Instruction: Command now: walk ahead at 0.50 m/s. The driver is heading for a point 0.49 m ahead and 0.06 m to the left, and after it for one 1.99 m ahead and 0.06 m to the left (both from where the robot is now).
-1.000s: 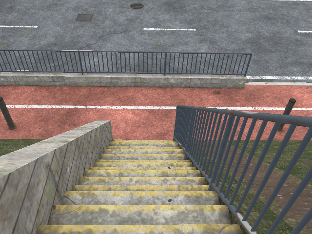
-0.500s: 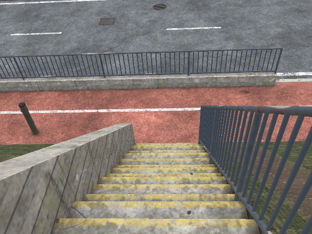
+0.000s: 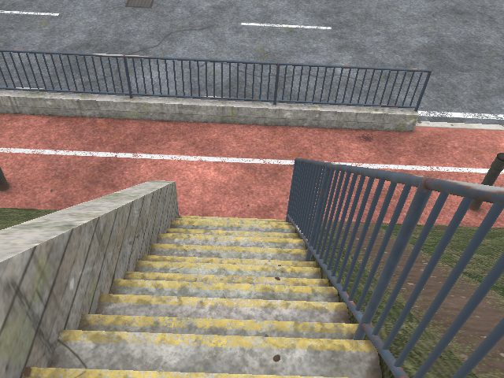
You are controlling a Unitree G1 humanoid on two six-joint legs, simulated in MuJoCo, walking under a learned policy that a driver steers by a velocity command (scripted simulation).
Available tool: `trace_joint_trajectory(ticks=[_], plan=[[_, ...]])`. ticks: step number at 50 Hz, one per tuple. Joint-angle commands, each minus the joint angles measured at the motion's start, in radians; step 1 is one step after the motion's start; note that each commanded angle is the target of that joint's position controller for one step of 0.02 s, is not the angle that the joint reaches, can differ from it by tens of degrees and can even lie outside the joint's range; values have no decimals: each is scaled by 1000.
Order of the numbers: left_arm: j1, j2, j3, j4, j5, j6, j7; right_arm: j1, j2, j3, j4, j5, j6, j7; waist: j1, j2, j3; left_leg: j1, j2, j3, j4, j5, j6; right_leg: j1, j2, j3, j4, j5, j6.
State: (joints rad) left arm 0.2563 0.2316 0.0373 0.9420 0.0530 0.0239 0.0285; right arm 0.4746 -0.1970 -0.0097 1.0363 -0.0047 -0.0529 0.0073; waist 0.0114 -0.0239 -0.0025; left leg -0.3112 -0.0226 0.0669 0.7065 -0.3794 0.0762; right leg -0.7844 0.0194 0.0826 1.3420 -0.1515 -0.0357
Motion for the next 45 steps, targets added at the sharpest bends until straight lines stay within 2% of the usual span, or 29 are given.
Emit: trace_joint_trajectory(ticks=[1, 5, 7, 9, 13, 15, 16, 17, 18, 19, 20, 21, 22, 23, 24, 25, 26, 27, 28, 31, 34, 36, 37, 38, 39, 40, 41, 42, 45], plan=[[197, 29, 11, 54, -6, 26, -12, 19, -173, -29, -52, 4, -24, 3, 85, 180, -13, -157, 261, -288, -170, 535, 154, 138, -14, -49, -18, 196, 1], [-132, 49, 35, -45, -3, 5, -14, 143, -101, -10, -13, -7, -30, -19, -44, 112, 136, 77, 246, -409, -35, 72, 151, -269, -10, 145, -231, 347, -17], [-158, 48, 21, -81, -16, -32, -30, 16, -102, -7, -53, 10, -48, -46, 7, 10, 98, -272, 160, -247, 20, -141, 99, 173, 12, -12, -560, 761, 6], [-62, 22, 18, -35, -21, -38, -56, -50, -136, -22, -53, 0, -48, -42, 31, 60, 62, -457, 140, -168, 91, -234, 85, 511, 38, -96, -506, 865, 7], [-159, 63, 19, -80, -32, -39, -33, 45, -120, -27, -29, -39, -3, -50, -111, 143, 171, -79, 160, -276, 318, 79, 117, 284, -57, -59, -772, 595, -4], [186, 151, 63, 30, -47, -48, -36, -11, -189, -53, -27, -46, 20, -49, 21, 142, -3, -96, 167, -354, 627, 296, 161, 630, -119, -28, -840, 494, -28], [393, 180, 77, 91, -38, -52, -37, -47, -180, -63, -27, -26, 24, -50, 123, 76, -28, -245, 103, -290, 925, 402, 140, 864, -140, -19, -943, 472, -55], [374, 173, 69, 88, -42, -60, -52, 9, -93, -60, -23, -33, 32, -60, 108, -162, 70, -371, -130, -148, 1413, -340, 100, 862, -274, 137, -1129, 922, -115], [341, 330, 98, 122, -73, -57, -55, 84, -52, -39, -124, 9, 33, -52, -73, -389, -10, -831, -87, -51, 1377, -403, 71, 1086, -412, 306, -783, 618, -192], [338, 168, 67, 95, -83, -61, -73, -30, -109, -41, -98, -15, 39, -55, 51, -210, 11, -835, -43, -110, 1301, -317, 60, 960, -364, 291, -819, 447, -178], [278, 126, 40, 53, -52, -84, -73, -133, -137, -51, -110, -5, 37, -60, 70, -82, 90, -781, -24, -180, 1172, -178, 52, 764, -331, 231, -865, 250, -167], [225, 95, 27, 41, -22, -92, -62, -149, -123, -55, -102, -6, 42, -56, 33, -66, 121, -721, -17, -153, 1160, -140, 40, 620, -320, 230, -872, 216, -140], [245, 105, 22, 41, -39, -106, -40, -183, -115, -50, -102, -43, 60, -44, 15, -58, 159, -727, -12, -133, 1148, -130, 24, 535, -323, 236, -893, 136, -135], [251, 39, -6, 64, -37, -132, -24, -237, -112, -47, -105, -49, 57, -38, -13, 67, 219, -778, 8, -207, 875, 135, 17, 460, -174, 111, -799, -192, -43], [259, 87, 5, 71, -25, -143, -10, -242, -44, -26, -111, -51, 57, -23, -12, -96, 188, -800, -16, -143, 857, 242, 2, 456, -244, 160, -793, -324, -60], [161, -61, -46, 32, -50, -149, 5, -230, -24, -11, -93, -48, 31, -6, -68, 162, 174, -497, -89, -86, 478, 604, -30, 197, -76, -135, -755, -350, 0], [232, 0, -43, 38, -49, -164, 1, -151, 75, 3, -60, -50, 24, 12, -76, 102, 63, -340, -138, -21, 641, 724, -20, 124, -159, -80, -806, -368, -22], [153, 54, -28, 40, -61, -175, 0, -58, 66, 1, -46, -35, 23, 25, -166, 45, 0, -318, -109, -70, 575, 786, -25, 103, -131, -123, -805, -416, -4], [-19, 253, 31, -17, -39, -199, 32, -83, -54, -32, -124, -60, 28, -5, -230, -216, -72, -141, -38, -73, 634, 826, -37, -11, -350, 171, -831, -712, -61], [-73, 76, -19, -33, -47, -199, 7, -314, -177, -51, -176, -38, 24, -4, -110, -84, 102, -118, -8, -84, 207, 1000, -97, 20, -231, -22, -605, -675, -53], [126, 99, 1, 46, -10, -167, 23, -323, -131, -48, -192, -33, 17, 11, 0, -96, 117, -100, 46, -13, -59, 871, -70, 310, -240, -37, -306, -362, -111], [41, 128, 25, 21, -2, -127, 21, -117, -148, -64, -151, -24, 9, 18, -98, -55, 108, 92, 68, -70, -200, 615, 27, 224, -209, -94, -15, -101, -88], [93, 124, 29, 27, -20, -95, 20, -15, -142, -71, -126, -2, 3, 32, -157, 131, 142, 204, 38, -18, -426, 519, 89, 161, -67, -220, 323, -175, -71], [166, 41, 8, -31, -31, -94, 10, 142, -195, -66, -33, 3, -1, 37, -86, 369, 67, 503, 181, -203, 44, 1018, 104, -262, -10, -177, 556, -682, -72], [225, 50, -4, -10, 15, -95, 4, 226, -169, -51, -10, 32, -4, 34, -76, 274, -12, 584, 237, -279, 118, 1024, 79, -389, -71, -65, 500, -558, -97], [204, 52, -7, -30, 23, -97, -3, 234, -237, -75, -1, 42, 9, 24, -84, 258, -98, 571, 339, -508, 53, 566, 213, -487, -78, 9, 432, -480, -78], [108, 80, -2, -40, 8, -92, -9, 179, -168, -41, -39, 29, 22, 9, -67, 47, -1, 343, 358, -538, -91, 379, 225, -430, -81, 12, 244, -254, -31], [32, 46, -3, -76, 9, -93, -9, 80, -152, -24, -59, 7, 15, -6, -25, 98, 35, 128, 445, -619, -102, 532, 266, -311, -86, 59, 53, -83, 18], [53, 62, 19, -18, -7, -59, -4, -20, -125, -15, -37, -13, -26, -19, 21, 129, 68, -126, 304, -397, 115, 367, 167, -116, -31, 114, -75, 295, 36]])
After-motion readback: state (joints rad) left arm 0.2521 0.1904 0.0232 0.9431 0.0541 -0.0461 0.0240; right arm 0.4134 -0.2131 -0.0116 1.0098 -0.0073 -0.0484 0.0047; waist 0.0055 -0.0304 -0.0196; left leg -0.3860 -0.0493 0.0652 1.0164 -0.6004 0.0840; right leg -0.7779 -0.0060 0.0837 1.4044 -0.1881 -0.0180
